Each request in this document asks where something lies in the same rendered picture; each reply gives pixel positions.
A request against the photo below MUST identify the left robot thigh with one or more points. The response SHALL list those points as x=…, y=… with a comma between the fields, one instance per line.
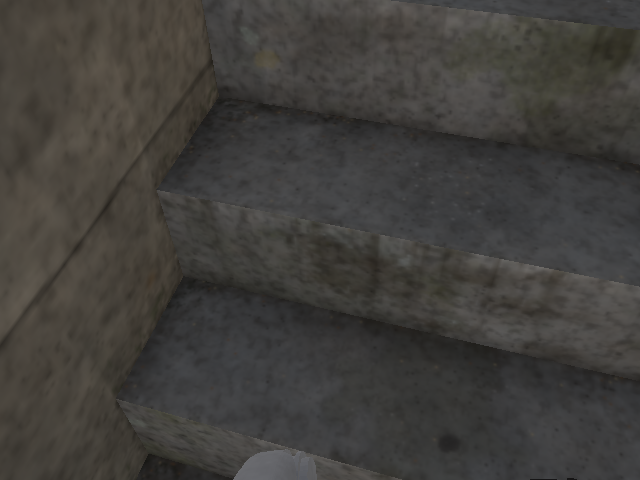
x=278, y=465

